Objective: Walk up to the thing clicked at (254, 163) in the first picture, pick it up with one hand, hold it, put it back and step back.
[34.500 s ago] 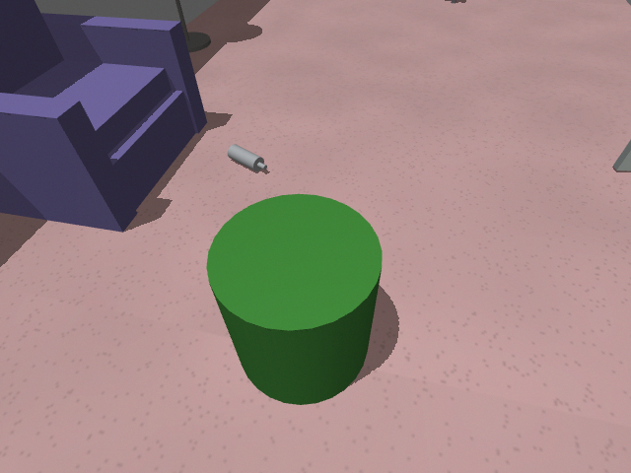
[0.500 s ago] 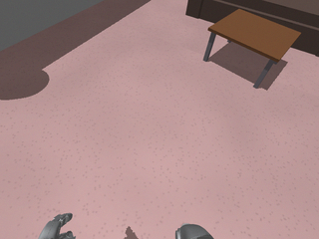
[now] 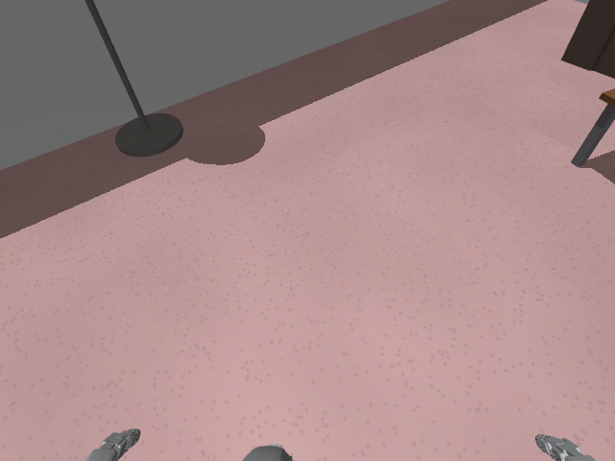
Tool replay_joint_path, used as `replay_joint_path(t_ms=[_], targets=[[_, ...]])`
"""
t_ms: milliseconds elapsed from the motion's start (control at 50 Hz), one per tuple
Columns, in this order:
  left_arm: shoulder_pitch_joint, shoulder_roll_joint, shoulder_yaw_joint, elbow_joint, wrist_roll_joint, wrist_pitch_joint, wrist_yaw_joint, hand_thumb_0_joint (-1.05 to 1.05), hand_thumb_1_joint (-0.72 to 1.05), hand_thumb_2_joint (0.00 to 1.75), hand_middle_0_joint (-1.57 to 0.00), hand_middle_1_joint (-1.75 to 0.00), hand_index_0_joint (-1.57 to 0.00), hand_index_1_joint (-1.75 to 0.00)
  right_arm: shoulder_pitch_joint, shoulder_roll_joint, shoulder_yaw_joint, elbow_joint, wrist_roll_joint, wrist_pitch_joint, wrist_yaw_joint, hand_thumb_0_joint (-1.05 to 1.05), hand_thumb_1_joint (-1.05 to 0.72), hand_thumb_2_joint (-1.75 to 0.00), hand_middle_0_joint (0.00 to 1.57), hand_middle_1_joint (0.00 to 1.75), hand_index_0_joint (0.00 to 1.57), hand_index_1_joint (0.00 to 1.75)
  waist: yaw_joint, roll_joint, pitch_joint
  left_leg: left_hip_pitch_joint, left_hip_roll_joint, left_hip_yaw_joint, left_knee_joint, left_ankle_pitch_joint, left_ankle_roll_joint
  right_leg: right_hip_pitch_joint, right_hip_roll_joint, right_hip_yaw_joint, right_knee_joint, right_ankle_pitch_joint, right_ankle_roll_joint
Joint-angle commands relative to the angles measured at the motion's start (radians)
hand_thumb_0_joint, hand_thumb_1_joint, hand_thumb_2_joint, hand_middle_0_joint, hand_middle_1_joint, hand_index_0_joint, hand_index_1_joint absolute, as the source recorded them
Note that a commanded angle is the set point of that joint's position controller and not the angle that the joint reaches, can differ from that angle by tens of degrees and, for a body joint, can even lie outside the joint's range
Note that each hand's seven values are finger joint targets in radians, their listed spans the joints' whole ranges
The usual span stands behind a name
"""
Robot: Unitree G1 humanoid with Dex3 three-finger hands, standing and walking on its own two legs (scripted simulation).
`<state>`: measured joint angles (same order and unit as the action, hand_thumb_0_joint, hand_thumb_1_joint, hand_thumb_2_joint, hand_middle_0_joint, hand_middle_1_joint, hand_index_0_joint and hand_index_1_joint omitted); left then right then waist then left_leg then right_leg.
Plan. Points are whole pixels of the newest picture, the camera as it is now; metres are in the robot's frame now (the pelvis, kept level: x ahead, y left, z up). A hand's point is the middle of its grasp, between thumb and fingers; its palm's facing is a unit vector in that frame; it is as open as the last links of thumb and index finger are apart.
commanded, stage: walk up
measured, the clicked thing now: out of the picture +0.04 +1.54 -0.74
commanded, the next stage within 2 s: none
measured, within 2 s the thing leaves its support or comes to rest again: neither
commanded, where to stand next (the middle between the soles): +0.05 +0.04 m, yaw +99 degrees
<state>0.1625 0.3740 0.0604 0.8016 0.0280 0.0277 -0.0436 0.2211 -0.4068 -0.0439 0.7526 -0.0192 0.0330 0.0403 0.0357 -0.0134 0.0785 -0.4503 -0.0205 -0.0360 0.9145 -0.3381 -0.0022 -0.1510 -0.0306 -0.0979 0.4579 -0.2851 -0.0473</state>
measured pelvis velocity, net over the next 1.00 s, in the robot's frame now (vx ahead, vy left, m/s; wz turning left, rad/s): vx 0.03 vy -0.08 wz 0.94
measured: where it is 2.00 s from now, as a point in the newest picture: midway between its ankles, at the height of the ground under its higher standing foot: outside the picture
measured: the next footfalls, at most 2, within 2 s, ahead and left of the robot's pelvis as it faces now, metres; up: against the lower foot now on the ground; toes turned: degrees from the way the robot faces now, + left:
left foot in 0.16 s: +0.07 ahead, +0.12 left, +0.00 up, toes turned +13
right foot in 0.52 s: +0.14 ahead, -0.13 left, +0.00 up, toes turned +30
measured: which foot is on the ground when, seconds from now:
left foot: up 0.00-0.14, down 0.16-0.52, up 0.54-1.00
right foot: down 0.00-0.18, up 0.20-0.50, down 0.52-1.00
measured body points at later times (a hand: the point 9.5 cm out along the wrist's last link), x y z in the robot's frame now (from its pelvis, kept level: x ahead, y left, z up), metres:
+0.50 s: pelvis +0.03 -0.05 -0.02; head +0.07 -0.03 +0.43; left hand -0.01 +0.29 -0.12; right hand +0.27 -0.27 -0.12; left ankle +0.03 +0.11 -0.74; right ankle +0.11 -0.15 -0.74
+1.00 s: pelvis +0.03 -0.08 -0.01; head +0.03 -0.04 +0.43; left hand -0.21 +0.17 -0.12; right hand +0.36 -0.17 -0.10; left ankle -0.06 +0.03 -0.73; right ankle +0.11 -0.15 -0.74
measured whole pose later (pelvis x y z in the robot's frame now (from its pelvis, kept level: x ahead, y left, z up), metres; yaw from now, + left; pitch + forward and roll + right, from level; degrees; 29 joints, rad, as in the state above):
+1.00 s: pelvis +0.03 -0.08 -0.01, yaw +54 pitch -1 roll -1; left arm 0.30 0.46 0.10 0.74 0.05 -0.01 -0.04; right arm 0.26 -0.42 -0.08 0.73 -0.02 0.06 0.10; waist 0.08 -0.04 0.09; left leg -0.36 0.08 0.05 0.71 -0.36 0.01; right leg -0.20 -0.17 -0.39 0.60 -0.34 -0.01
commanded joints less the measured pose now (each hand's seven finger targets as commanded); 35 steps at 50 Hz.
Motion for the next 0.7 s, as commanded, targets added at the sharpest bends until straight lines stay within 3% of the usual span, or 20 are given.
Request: replay_joint_path(t_ms=[0, 60, 120, 140, 160, 180, 200, 220, 260, 280, 420, 460, 480, 500, 520, 540, 560, 580, 620, 680], targets=[[-0.02, 0.252, 0.075, -0.129, 0.007, -0.029, 0.006, 0.0, 0.9, 0.9, -0.2, -0.3, -0.2, -0.3, -0.041, -0.136, -0.046, -0.106, 0.001, -0.013, 0.008, 0.0, -0.9, -0.9, 0.2, 0.3, 0.2, 0.3, 0.038, -0.198, -0.042, -0.064, 0.034, 0.071, -0.154, 0.009, 0.001, 0.15, -0.233, 0.107, -0.098, 0.378, -0.118], [-0.028, 0.266, 0.076, -0.153, 0.009, -0.017, 0.001, 0.0, 0.9, 0.9, -0.2, -0.3, -0.2, -0.3, -0.014, -0.144, -0.059, -0.104, 0.006, -0.018, 0.007, 0.0, -0.9, -0.9, 0.2, 0.3, 0.2, 0.3, 0.02, -0.17, -0.04, 0.058, 0.025, 0.105, -0.254, 0.024, 0.008, 0.071, -0.259, 0.066, -0.044, 0.335, -0.104], [-0.049, 0.263, 0.067, -0.175, -0.001, -0.008, -0.003, 0.0, 0.9, 0.9, -0.2, -0.3, -0.2, -0.3, 0.113, -0.148, -0.077, -0.079, 0.002, -0.028, -0.012, 0.0, -0.9, -0.9, 0.2, 0.3, 0.2, 0.3, -0.055, -0.053, -0.136, 0.293, -0.016, 0.147, -0.454, 0.105, 0.043, 0.002, -0.242, -0.049, 0.197, 0.349, -0.054], [-0.002, 0.216, 0.055, -0.175, -0.007, -0.003, -0.003, 0.0, 0.9, 0.9, -0.2, -0.3, -0.2, -0.3, 0.141, -0.182, -0.092, -0.075, -0.005, -0.031, -0.025, 0.0, -0.9, -0.9, 0.2, 0.3, 0.2, 0.3, -0.067, 0.085, -0.185, 0.433, 0.003, 0.017, -0.507, 0.099, 0.093, -0.11, -0.163, -0.096, 0.412, 0.194, 0.003], [0.025, 0.149, 0.041, -0.196, -0.01, 0.002, -0.006, 0.0, 0.9, 0.9, -0.2, -0.3, -0.2, -0.3, 0.106, -0.27, -0.112, -0.11, -0.015, -0.032, -0.04, 0.0, -0.9, -0.9, 0.2, 0.3, 0.2, 0.3, -0.039, 0.321, -0.15, 0.505, 0.203, -0.354, -0.56, 0.226, 0.175, -0.37, -0.007, -0.107, 0.579, -0.271, 0.071], [0.019, 0.171, 0.049, -0.204, -0.009, 0.007, -0.003, 0.0, 0.9, 0.9, -0.2, -0.3, -0.2, -0.3, 0.089, -0.317, -0.119, -0.141, -0.021, -0.031, -0.046, 0.0, -0.9, -0.9, 0.2, 0.3, 0.2, 0.3, -0.037, 0.235, -0.156, 0.45, 0.337, -0.618, -0.594, 0.157, 0.295, -0.447, 0.01, 0.047, 0.63, -0.366, 0.081], [-0.027, 0.237, 0.066, -0.213, -0.012, -0.003, -0.001, 0.0, 0.9, 0.9, -0.2, -0.3, -0.2, -0.3, 0.074, -0.342, -0.13, -0.143, -0.003, -0.033, -0.049, 0.0, -0.9, -0.9, 0.2, 0.3, 0.2, 0.3, -0.05, 0.253, -0.119, 0.349, 0.392, -0.715, -0.649, 0.121, 0.349, -0.39, -0.029, 0.17, 0.686, -0.376, 0.059], [-0.034, 0.252, 0.065, -0.214, -0.012, -0.01, 0.0, 0.0, 0.9, 0.9, -0.2, -0.3, -0.2, -0.3, 0.045, -0.303, -0.115, -0.154, 0.0, -0.033, -0.05, 0.0, -0.9, -0.9, 0.2, 0.3, 0.2, 0.3, -0.041, 0.165, -0.102, 0.327, 0.342, -0.61, -0.63, 0.154, 0.333, -0.391, -0.045, 0.177, 0.679, -0.342, 0.059], [0.002, 0.215, 0.062, -0.182, -0.016, -0.011, -0.005, 0.0, 0.9, 0.9, -0.2, -0.3, -0.2, -0.3, 0.007, -0.22, -0.084, -0.173, 0.001, -0.028, -0.053, 0.0, -0.9, -0.9, 0.2, 0.3, 0.2, 0.3, -0.018, 0.14, -0.087, 0.294, 0.218, -0.375, -0.595, 0.193, 0.226, -0.359, -0.049, 0.162, 0.582, -0.239, 0.051], [0.012, 0.215, 0.064, -0.179, -0.017, -0.007, -0.005, 0.0, 0.9, 0.9, -0.2, -0.3, -0.2, -0.3, 0.008, -0.211, -0.083, -0.18, 0.001, -0.028, -0.05, 0.0, -0.9, -0.9, 0.2, 0.3, 0.2, 0.3, -0.016, 0.148, -0.082, 0.27, 0.179, -0.337, -0.58, 0.211, 0.199, -0.338, -0.032, 0.141, 0.548, -0.203, 0.053], [0.067, 0.194, 0.064, -0.166, -0.032, -0.027, 0.042, 0.0, 0.9, 0.9, -0.2, -0.3, -0.2, -0.3, 0.019, -0.226, -0.108, -0.236, -0.035, -0.003, -0.01, 0.0, -0.9, -0.9, 0.2, 0.3, 0.2, 0.3, -0.038, 0.235, -0.121, 0.142, 0.095, -0.378, -0.479, 0.486, 0.183, -0.134, 0.078, 0.069, 0.287, -0.155, 0.057], [0.135, 0.191, 0.071, -0.14, -0.031, -0.038, 0.058, 0.0, 0.9, 0.9, -0.2, -0.3, -0.2, -0.3, -0.047, -0.211, -0.103, -0.266, -0.028, 0.003, -0.003, 0.0, -0.9, -0.9, 0.2, 0.3, 0.2, 0.3, 0.022, 0.177, -0.163, 0.071, 0.045, -0.37, -0.398, 0.376, 0.138, -0.001, 0.081, 0.079, 0.079, 0.008, 0.039], [0.187, 0.226, 0.086, -0.122, -0.027, -0.044, 0.068, 0.0, 0.9, 0.9, -0.2, -0.3, -0.2, -0.3, -0.07, -0.165, -0.086, -0.277, -0.018, 0.003, -0.003, 0.0, -0.9, -0.9, 0.2, 0.3, 0.2, 0.3, 0.072, 0.067, -0.182, -0.021, -0.004, -0.33, -0.306, 0.218, 0.096, 0.124, 0.022, 0.134, -0.052, 0.082, 0.035], [0.202, 0.326, 0.105, -0.122, -0.01, -0.048, 0.072, 0.0, 0.9, 0.9, -0.2, -0.3, -0.2, -0.3, -0.034, -0.1, -0.07, -0.281, -0.011, 0.008, -0.003, 0.0, -0.9, -0.9, 0.2, 0.3, 0.2, 0.3, 0.077, -0.222, -0.152, -0.205, -0.139, -0.18, -0.116, -0.078, 0.038, 0.2, -0.224, 0.391, -0.195, 0.012, 0.008], [0.084, 0.361, 0.112, -0.164, 0.004, -0.046, 0.076, 0.0, 0.9, 0.9, -0.2, -0.3, -0.2, -0.3, 0.073, -0.12, -0.074, -0.241, -0.021, 0.015, -0.012, 0.0, -0.9, -0.9, 0.2, 0.3, 0.2, 0.3, 0.009, -0.217, -0.129, -0.229, -0.107, -0.157, 0.036, -0.185, -0.013, 0.096, -0.418, 0.54, -0.213, -0.017, -0.042], [-0.025, 0.377, 0.118, -0.188, 0.007, -0.043, 0.07, 0.0, 0.9, 0.9, -0.2, -0.3, -0.2, -0.3, 0.11, -0.202, -0.103, -0.22, -0.031, 0.023, -0.012, 0.0, -0.9, -0.9, 0.2, 0.3, 0.2, 0.3, -0.026, -0.182, -0.128, -0.185, -0.009, -0.125, 0.143, -0.169, -0.018, -0.014, -0.51, 0.584, -0.238, -0.199, -0.148], [-0.066, 0.344, 0.112, -0.198, 0.009, -0.052, 0.066, 0.0, 0.9, 0.9, -0.2, -0.3, -0.2, -0.3, 0.099, -0.239, -0.115, -0.196, -0.026, 0.027, -0.004, 0.0, -0.9, -0.9, 0.2, 0.3, 0.2, 0.3, -0.04, -0.145, -0.065, -0.142, 0.025, -0.116, 0.185, -0.134, -0.02, -0.093, -0.471, 0.534, -0.247, -0.239, -0.172], [-0.076, 0.298, 0.098, -0.185, 0.008, -0.061, 0.068, 0.0, 0.9, 0.9, -0.2, -0.3, -0.2, -0.3, 0.069, -0.243, -0.12, -0.177, -0.026, 0.026, 0.007, 0.0, -0.9, -0.9, 0.2, 0.3, 0.2, 0.3, -0.049, -0.114, -0.023, -0.129, 0.031, -0.114, 0.219, -0.067, -0.02, -0.121, -0.395, 0.431, -0.24, -0.19, -0.152], [-0.03, 0.255, 0.084, -0.15, 0.007, -0.071, 0.075, 0.0, 0.9, 0.9, -0.2, -0.3, -0.2, -0.3, 0.078, -0.194, -0.105, -0.161, -0.021, 0.022, 0.036, 0.0, -0.9, -0.9, 0.2, 0.3, 0.2, 0.3, -0.037, -0.116, -0.018, -0.136, 0.006, -0.098, 0.168, 0.061, -0.002, -0.035, -0.23, 0.201, -0.156, 0.01, 0.004], [0.041, 0.262, 0.096, -0.138, 0.005, -0.075, 0.065, 0.0, 0.9, 0.9, -0.2, -0.3, -0.2, -0.3, 0.072, -0.17, -0.089, -0.152, -0.017, 0.021, 0.051, 0.0, -0.9, -0.9, 0.2, 0.3, 0.2, 0.3, 0.006, -0.162, -0.043, -0.153, 0.025, -0.031, 0.133, 0.104, -0.013, 0.084, -0.226, 0.099, -0.153, 0.092, 0.01]])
